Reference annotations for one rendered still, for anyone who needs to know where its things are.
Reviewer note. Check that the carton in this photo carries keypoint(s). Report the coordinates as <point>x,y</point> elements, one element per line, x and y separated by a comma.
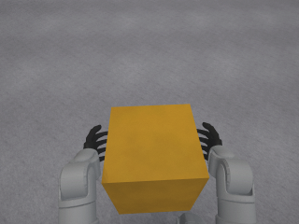
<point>154,161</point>

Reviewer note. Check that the left robot hand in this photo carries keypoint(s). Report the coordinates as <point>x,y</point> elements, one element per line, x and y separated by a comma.
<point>91,140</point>

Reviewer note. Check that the right robot hand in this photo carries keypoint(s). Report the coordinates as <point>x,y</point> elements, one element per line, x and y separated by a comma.
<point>213,138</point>

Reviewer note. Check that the left robot forearm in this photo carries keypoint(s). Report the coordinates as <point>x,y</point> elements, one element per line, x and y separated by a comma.
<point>77,189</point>

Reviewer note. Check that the right robot forearm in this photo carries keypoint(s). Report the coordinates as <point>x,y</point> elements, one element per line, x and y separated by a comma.
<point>234,187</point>

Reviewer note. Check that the right robot thigh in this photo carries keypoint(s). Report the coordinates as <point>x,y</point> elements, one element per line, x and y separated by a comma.
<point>189,218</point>

